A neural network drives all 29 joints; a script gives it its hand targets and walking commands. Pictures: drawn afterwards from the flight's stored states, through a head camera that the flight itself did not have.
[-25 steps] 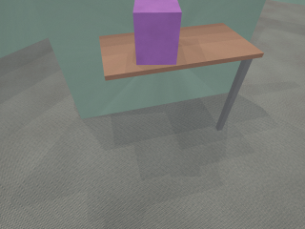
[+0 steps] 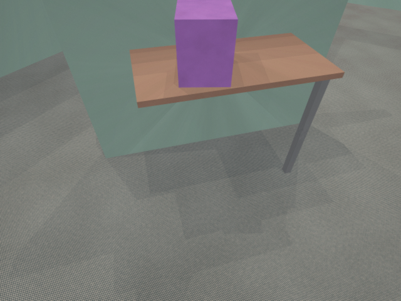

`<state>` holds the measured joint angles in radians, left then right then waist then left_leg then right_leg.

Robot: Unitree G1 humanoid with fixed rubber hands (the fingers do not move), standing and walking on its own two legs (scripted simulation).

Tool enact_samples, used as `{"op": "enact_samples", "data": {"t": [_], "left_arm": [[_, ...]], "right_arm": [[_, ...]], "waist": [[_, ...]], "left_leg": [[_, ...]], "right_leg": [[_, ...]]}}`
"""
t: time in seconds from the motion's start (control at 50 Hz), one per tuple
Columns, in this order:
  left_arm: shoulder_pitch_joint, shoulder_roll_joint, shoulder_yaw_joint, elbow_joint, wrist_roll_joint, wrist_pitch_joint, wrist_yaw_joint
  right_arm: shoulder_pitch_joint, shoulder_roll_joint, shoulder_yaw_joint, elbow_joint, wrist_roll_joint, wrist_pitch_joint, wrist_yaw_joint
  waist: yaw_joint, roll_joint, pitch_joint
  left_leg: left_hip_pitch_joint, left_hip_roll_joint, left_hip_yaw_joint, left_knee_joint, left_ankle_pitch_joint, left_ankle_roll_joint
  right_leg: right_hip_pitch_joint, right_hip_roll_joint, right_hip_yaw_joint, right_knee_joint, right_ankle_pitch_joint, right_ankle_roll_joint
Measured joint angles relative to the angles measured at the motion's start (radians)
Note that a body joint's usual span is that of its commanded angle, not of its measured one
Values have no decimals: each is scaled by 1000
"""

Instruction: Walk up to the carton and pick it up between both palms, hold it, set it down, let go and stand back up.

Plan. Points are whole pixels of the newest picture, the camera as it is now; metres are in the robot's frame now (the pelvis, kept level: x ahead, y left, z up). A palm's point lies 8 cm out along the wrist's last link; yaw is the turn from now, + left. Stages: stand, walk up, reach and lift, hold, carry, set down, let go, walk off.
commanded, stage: stand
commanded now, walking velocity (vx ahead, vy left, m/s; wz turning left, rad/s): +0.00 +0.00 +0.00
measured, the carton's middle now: (204, 40) +1.04 +0.03 +0.07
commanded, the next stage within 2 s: none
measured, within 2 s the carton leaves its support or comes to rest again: neither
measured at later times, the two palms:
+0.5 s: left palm out of the picture +0.03 +0.25 -0.13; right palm out of the picture +0.04 -0.24 -0.12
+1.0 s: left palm out of the picture +0.03 +0.25 -0.13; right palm out of the picture +0.04 -0.24 -0.13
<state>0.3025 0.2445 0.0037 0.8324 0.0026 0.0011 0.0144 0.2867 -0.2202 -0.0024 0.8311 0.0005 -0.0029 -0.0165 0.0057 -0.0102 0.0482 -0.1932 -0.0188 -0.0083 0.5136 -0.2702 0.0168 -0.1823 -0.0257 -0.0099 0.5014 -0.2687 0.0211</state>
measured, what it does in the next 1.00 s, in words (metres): stands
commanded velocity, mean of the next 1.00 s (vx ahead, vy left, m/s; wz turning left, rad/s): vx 0.00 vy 0.00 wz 0.00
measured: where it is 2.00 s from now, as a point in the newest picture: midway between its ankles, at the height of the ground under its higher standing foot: outside the picture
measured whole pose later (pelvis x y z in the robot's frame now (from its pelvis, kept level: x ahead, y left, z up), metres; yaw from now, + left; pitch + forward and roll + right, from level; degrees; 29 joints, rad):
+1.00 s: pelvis +0.00 +0.00 +0.00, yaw +0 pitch -3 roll +0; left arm 0.31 0.22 -0.01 0.96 0.00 0.00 0.03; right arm 0.29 -0.20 0.00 0.95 0.00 -0.01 -0.03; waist 0.00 -0.01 0.05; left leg -0.17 -0.02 0.00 0.46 -0.25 0.02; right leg -0.16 -0.03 0.00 0.46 -0.25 0.03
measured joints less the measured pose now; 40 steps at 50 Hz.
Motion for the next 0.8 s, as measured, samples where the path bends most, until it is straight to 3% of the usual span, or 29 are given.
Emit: {"op": "enact_samples", "data": {"t": [0.8], "left_arm": [[15,-19,-10,101,-1,-4,12]], "right_arm": [[6,14,4,100,0,-6,-10]], "waist": [[-1,-1,-4]], "left_leg": [[15,-5,6,-41,20,4]], "right_leg": [[10,-5,7,-34,18,5]]}}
